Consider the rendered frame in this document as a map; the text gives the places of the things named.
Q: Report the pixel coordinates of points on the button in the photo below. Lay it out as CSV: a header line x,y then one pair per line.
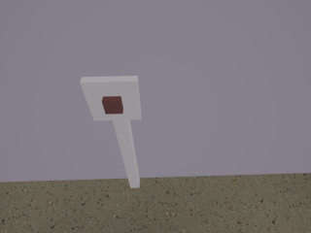
x,y
112,105

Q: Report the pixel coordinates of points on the panel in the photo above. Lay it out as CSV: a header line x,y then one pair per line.
x,y
127,87

